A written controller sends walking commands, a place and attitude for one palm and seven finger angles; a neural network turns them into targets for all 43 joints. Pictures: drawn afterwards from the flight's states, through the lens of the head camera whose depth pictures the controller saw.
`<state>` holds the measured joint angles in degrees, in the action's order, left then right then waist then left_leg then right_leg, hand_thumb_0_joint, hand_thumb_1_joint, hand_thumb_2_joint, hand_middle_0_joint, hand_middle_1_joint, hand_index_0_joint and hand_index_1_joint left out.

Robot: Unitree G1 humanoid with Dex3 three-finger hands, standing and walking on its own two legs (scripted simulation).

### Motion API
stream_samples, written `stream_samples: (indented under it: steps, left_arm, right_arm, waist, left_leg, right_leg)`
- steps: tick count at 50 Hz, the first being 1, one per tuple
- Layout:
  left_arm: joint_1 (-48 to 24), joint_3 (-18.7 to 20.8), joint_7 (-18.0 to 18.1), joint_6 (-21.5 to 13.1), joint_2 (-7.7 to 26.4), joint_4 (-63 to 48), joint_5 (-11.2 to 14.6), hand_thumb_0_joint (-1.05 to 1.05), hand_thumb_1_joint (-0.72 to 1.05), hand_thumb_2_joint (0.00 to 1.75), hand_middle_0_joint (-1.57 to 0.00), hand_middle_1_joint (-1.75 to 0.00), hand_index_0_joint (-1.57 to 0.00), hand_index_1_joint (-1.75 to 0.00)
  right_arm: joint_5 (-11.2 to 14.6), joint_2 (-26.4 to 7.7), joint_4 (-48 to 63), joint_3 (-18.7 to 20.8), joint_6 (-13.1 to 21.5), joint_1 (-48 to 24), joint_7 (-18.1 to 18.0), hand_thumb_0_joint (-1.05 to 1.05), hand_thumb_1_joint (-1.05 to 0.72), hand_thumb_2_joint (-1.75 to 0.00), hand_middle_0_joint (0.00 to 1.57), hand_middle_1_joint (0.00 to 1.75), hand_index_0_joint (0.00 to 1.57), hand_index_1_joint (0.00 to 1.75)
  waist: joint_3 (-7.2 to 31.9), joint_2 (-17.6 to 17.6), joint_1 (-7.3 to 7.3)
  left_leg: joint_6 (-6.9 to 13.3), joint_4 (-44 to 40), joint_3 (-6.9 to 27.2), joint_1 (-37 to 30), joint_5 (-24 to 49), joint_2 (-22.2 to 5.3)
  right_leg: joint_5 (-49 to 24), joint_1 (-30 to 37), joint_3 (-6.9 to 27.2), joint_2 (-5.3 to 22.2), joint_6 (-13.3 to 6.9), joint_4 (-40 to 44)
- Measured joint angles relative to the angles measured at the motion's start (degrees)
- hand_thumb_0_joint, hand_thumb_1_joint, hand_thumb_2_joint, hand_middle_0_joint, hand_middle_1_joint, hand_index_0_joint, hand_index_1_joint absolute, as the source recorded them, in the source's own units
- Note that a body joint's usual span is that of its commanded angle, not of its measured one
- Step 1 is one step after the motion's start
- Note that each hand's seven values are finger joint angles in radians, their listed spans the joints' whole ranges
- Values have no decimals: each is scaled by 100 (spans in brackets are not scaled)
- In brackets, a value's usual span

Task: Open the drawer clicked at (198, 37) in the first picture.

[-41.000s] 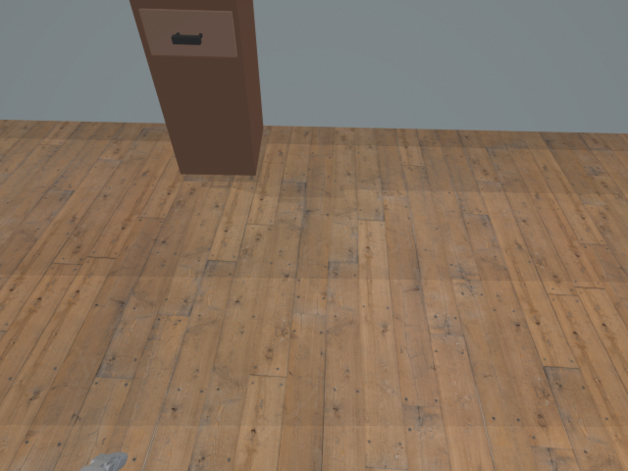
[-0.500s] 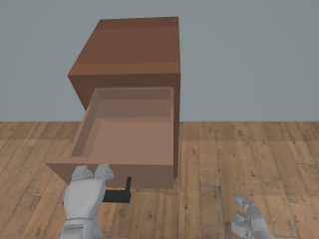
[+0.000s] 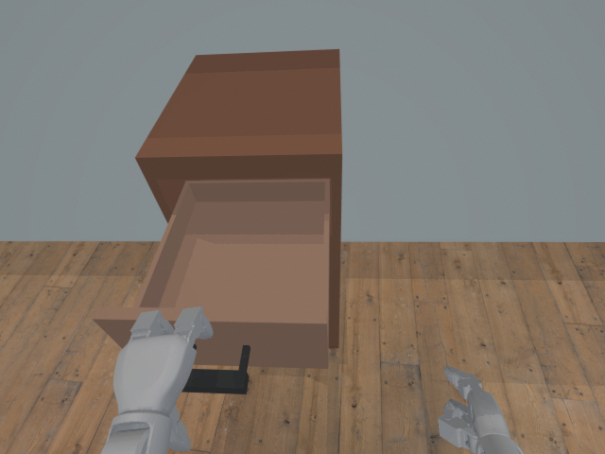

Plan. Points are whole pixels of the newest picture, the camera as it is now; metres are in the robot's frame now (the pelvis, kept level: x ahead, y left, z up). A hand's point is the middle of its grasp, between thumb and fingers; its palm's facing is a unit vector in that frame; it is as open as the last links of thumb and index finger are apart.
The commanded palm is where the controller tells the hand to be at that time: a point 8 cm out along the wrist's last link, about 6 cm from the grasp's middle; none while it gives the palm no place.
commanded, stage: lift the hand off the handle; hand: left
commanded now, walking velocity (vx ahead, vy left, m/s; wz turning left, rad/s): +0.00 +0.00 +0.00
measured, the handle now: (215, 366) +0.25 +0.18 -0.06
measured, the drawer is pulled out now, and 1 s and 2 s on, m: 0.30 0.30 0.30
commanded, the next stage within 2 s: draw the hand back to the body in 0.96 s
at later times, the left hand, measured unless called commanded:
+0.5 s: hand (167, 358) +0.21 +0.20 +0.05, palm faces +0.04 -0.16 -0.99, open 13.8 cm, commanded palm +0.19 +0.20 +0.11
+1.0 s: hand (163, 341) +0.22 +0.19 +0.08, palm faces +0.07 -0.17 -0.98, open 13.9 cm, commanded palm +0.19 +0.19 +0.14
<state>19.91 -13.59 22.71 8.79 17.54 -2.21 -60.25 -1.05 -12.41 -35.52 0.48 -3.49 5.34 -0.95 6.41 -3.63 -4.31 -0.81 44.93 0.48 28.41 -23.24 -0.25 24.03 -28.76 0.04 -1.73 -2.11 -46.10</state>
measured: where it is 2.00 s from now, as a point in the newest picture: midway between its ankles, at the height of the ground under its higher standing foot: outside the picture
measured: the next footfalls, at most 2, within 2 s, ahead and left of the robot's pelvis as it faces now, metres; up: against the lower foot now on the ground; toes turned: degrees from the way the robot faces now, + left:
none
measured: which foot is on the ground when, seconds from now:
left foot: down 0.00-1.00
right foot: down 0.00-1.00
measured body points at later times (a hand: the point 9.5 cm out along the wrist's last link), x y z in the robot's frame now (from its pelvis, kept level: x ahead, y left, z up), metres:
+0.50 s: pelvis +0.00 +0.00 +0.01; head +0.00 -0.03 +0.46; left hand +0.21 +0.20 +0.10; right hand +0.23 -0.20 -0.08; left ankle -0.01 +0.13 -0.71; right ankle -0.01 -0.10 -0.71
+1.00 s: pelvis +0.01 +0.00 +0.02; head +0.00 -0.04 +0.47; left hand +0.21 +0.20 +0.14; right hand +0.23 -0.19 -0.07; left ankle -0.01 +0.13 -0.71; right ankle -0.01 -0.10 -0.71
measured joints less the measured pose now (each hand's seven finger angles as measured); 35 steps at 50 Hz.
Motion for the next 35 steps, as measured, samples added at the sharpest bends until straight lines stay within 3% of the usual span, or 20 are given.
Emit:
stream_samples:
  steps: [14, 21, 29, 35]
  left_arm:
    - [4, 156, -199, 34, 57, -506, 83, 0, -49, 30, -34, -120, -35, -122]
    - [-26, 125, -553, 234, 65, -585, 211, 0, -49, 30, -32, -120, -32, -121]
    - [70, 99, -714, 66, 154, -924, 176, 0, -49, 30, -32, -120, -32, -121]
    - [-4, 11, -777, 162, 105, -1066, 172, 0, -49, 30, -32, -120, -32, -120]
  right_arm:
    - [42, -17, -31, -20, -13, 24, 35, 1, -91, -90, 20, 30, 20, 30]
    - [111, -17, 1, -81, -60, -4, 55, 1, -91, -90, 20, 30, 20, 30]
    - [80, -29, 56, -80, -21, -17, 99, 1, -91, -90, 20, 30, 20, 30]
    - [101, -32, 43, -72, -44, -35, 157, 1, -91, -90, 19, 30, 20, 30]
  waist:
    - [-28, -34, -54]
    - [-62, -37, -55]
    - [-128, -66, -108]
    - [-165, -128, -154]
  left_leg:
    - [5, -356, -22, -379, 144, -2]
    - [17, -595, -49, -634, 237, 4]
    - [32, -741, -51, -822, 286, 1]
    - [49, -844, -45, -929, 330, 16]
  right_leg:
    - [-144, 366, 28, -1, 9, 343]
    - [-232, 603, 59, 7, 23, 559]
    - [-303, 808, 63, 5, 35, 744]
    - [-349, 927, 61, 21, 52, 861]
